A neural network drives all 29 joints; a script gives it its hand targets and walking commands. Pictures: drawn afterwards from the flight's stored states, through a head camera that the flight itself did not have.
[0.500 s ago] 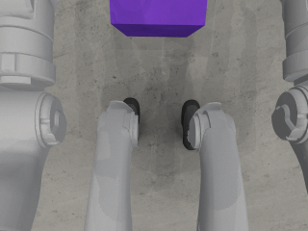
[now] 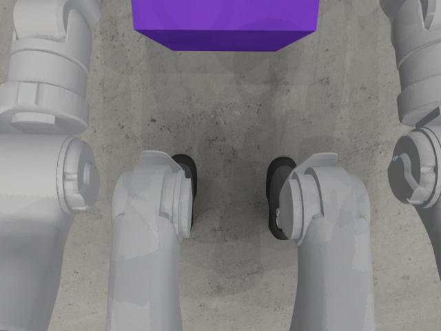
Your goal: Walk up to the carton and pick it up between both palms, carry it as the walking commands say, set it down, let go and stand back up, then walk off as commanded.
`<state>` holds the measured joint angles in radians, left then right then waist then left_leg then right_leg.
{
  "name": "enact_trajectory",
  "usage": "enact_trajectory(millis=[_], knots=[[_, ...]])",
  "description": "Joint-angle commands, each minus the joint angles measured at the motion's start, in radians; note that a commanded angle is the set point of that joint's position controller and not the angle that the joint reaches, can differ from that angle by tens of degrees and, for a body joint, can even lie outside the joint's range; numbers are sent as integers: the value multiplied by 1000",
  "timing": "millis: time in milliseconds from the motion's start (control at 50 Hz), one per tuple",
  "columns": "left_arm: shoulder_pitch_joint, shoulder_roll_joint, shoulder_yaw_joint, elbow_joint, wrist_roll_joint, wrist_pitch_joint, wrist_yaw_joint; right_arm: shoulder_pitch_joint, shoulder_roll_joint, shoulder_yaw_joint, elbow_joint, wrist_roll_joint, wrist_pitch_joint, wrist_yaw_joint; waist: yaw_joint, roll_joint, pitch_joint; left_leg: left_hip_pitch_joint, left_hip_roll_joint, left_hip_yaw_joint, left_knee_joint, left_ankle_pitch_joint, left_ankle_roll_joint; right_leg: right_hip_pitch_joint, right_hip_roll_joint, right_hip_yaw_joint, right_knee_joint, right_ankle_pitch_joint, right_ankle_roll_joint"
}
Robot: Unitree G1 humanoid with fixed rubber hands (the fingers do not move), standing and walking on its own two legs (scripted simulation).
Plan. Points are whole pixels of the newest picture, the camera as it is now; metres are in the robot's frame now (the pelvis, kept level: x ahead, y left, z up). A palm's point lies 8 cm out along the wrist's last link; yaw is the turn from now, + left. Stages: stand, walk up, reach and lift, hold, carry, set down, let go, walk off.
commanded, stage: reach and lift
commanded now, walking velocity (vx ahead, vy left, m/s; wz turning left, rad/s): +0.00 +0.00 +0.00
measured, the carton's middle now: out of the picture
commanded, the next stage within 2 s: none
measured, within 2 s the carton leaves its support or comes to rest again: leaves its support in 1.84 s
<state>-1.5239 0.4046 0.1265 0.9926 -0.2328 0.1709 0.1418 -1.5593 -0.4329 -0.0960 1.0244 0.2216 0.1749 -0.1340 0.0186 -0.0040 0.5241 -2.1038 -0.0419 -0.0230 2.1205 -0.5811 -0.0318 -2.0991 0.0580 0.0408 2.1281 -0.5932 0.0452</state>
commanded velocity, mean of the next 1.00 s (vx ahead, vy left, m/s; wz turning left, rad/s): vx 0.00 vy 0.00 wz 0.00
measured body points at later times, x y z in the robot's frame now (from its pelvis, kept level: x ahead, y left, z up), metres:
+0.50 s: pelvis +0.01 +0.00 -0.05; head +0.39 +0.00 +0.18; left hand +0.57 +0.19 -0.24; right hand +0.59 -0.19 -0.23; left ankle +0.12 +0.12 -0.37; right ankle +0.11 -0.12 -0.37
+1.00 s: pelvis +0.01 +0.00 -0.04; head +0.39 +0.00 +0.18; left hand +0.57 +0.17 -0.23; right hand +0.58 -0.15 -0.23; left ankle +0.12 +0.12 -0.37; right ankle +0.11 -0.12 -0.37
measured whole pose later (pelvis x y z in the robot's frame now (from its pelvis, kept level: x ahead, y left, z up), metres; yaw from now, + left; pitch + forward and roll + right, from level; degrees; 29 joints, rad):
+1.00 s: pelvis +0.01 +0.00 -0.04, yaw +0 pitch +32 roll +0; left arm -1.56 0.35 0.05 1.13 -0.27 0.08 0.15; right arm -1.59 -0.36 -0.01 1.16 0.25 0.08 -0.13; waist 0.02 0.00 0.52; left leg -2.21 -0.03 -0.01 2.25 -0.60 -0.02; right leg -2.21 0.04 0.03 2.26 -0.61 0.03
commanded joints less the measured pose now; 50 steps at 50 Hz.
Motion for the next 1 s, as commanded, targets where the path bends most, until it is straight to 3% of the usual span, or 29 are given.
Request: enact_trajectory(millis=[0, 40, 60, 80, 120, 160, 180, 240, 260, 280, 300, 340, 360, 400, 440, 460, 500, 520, 540, 560, 640, 680, 700, 800, 840, 880, 920, 960, 980], knots=[[-368, 149, -24, -144, -24, -57, -3, -361, -151, 17, -121, 26, -58, 16, 3, -19, -1779, 756, 6, 60, -132, 436, -2, 668, -15, -104, -118, 411, 1], [-321, 122, -25, -21, -45, -60, -17, -291, -120, 16, 0, 25, -64, 17, 0, -30, -1649, 671, 12, 53, -106, 415, -1, 601, -26, -83, -104, 389, 4], [-320, 121, -11, -59, -49, -67, -20, -323, -167, -5, -99, 5, -82, 11, -33, -38, -1682, 679, 7, 56, -86, 446, -2, 628, -19, -87, -94, 418, -1], [-327, 155, -1, -134, -7, -84, -14, -309, -147, 3, -83, 10, -86, 8, 14, 11, -1736, 644, 9, 67, -81, 489, -15, 694, -19, -64, -77, 496, 2], [-343, 182, 18, -103, -8, -100, -15, -334, -153, 0, -106, 13, -97, 8, 5, -21, -1710, 647, 7, 68, -60, 479, -11, 646, -20, -74, -67, 464, 6], [-346, 162, -31, -39, -6, -101, -16, -325, -165, -22, -34, 11, -102, 6, -19, 22, -1629, 665, 20, 59, -42, 436, -24, 544, -34, -84, -62, 392, 8], [-400, 183, -22, -151, -14, -106, -9, -394, -171, -4, -124, 37, -106, 5, 31, 44, -1722, 691, 10, 66, -47, 447, -14, 619, -24, -71, -46, 407, -4], [-376, 189, -33, -134, -46, -109, -6, -377, -196, -20, -123, 11, -114, -4, -29, 14, -1678, 713, 10, 43, -28, 492, -9, 547, -27, -89, -19, 424, -13], [-340, 189, 15, -96, -32, -112, -4, -359, -193, 20, -91, 22, -111, 0, 19, -3, -1611, 578, 13, 83, -23, 448, -10, 637, -29, -50, -41, 438, -16], [-314, 172, -8, -25, -40, -105, -13, -313, -153, 23, -43, 22, -103, 8, 0, -20, -1507, 549, 23, 64, -33, 424, -1, 567, -28, -65, -35, 424, -8], [-272, 166, -8, 7, -20, -106, -14, -308, -103, 49, -64, 51, -106, 14, 42, -38, -1541, 555, 20, 68, -36, 430, 9, 608, -27, -69, -23, 444, 1], [-258, 133, -16, -54, -34, -117, -15, -265, -119, 40, -84, 43, -125, 9, 3, -24, -1624, 563, 10, 81, -4, 466, -3, 684, -24, -54, -27, 503, -7], [-262, 153, -8, -37, -35, -122, -16, -305, -91, 52, -98, 51, -120, 8, 38, -67, -1624, 583, 10, 60, -28, 475, 16, 640, -17, -66, -10, 494, -1], [-235, 125, -8, 38, -25, -103, -22, -266, -143, 35, -11, 38, -109, 6, 13, 5, -1515, 501, 17, 93, -11, 398, -7, 629, -25, -48, -39, 436, -8], [-265, 141, -10, -44, -20, -116, -22, -278, -110, 52, -85, 38, -112, 10, 25, -35, -1597, 543, 14, 70, -15, 457, 2, 658, -23, -51, -19, 497, -5], [-259, 145, 8, -16, -18, -121, -21, -262, -97, 51, -11, 39, -108, 12, 36, -33, -1531, 505, 21, 74, -28, 441, 1, 627, -14, -48, -27, 480, -5], [-300, 162, -17, -67, -24, -129, -13, -306, -104, 47, -88, 45, -117, 6, 29, -17, -1639, 583, 19, 68, -12, 494, 8, 652, -15, -59, -9, 520, -14], [-322, 155, -26, -113, -18, -127, -9, -290, -157, 8, -52, 33, -117, 8, 11, 46, -1628, 596, 14, 77, -21, 472, -6, 619, -6, -66, -14, 485, -20], [-301, 146, -22, -33, -26, -119, -6, -286, -134, 17, 1, 31, -107, 7, 13, 15, -1567, 615, 10, 61, -20, 458, -6, 534, -17, -75, -15, 425, -13], [-323, 157, -23, -92, -14, -118, -7, -272, -169, -12, -11, 23, -112, 5, -9, 58, -1571, 619, 21, 53, -26, 467, -17, 529, -17, -68, -19, 429, -18], [-336, 107, -59, -117, -72, -123, -1, -349, -137, 28, -114, 28, -125, -2, -28, -27, -1635, 609, 4, 51, -30, 462, 1, 609, -10, -81, -17, 453, -15], [-304, 137, -28, -54, -49, -114, -2, -321, -108, 47, -89, 44, -117, -2, 20, -45, -1600, 598, 4, 65, -24, 476, 8, 611, -4, -68, -34, 472, -2], [-317, 107, -49, -59, -54, -112, -5, -319, -113, 41, -58, 38, -118, -2, -7, -6, -1580, 606, 2, 63, -25, 442, 1, 598, -13, -67, -38, 431, -13], [-355, 61, -86, -49, -32, -114, -1, -364, -65, 77, -55, 69, -120, 7, 24, 27, -1577, 646, -1, 56, -41, 433, 2, 566, -5, -79, -38, 401, -11], [-336, 22, -62, 2, -52, -106, -8, -351, -49, 88, -34, 53, -126, 7, 29, -28, -1479, 590, -6, 48, -52, 409, 5, 525, -5, -80, -46, 366, -11], [-351, 45, -64, -4, -26, -110, 0, -370, -80, 42, -11, 9, -122, -4, -15, -10, -1487, 594, -9, 51, -52, 400, -2, 525, -6, -86, -49, 360, -7], [-359, 0, -65, 38, -31, -109, -3, -353, -21, 82, 25, 32, -126, 3, -6, -21, -1454, 567, -14, 59, -51, 381, 4, 543, 1, -76, -65, 363, -5], [-421, 13, -79, -76, -36, -124, -4, -423, -35, 69, -75, 14, -135, -6, -25, -4, -1555, 618, -10, 57, -42, 416, 0, 585, 3, -79, -52, 396, -13], [-399, -25, -100, -24, -44, -122, -7, -380, -22, 73, 5, 3, -132, -6, -41, 10, -1530, 605, -23, 64, -38, 450, -11, 584, 10, -81, -51, 441, -13]])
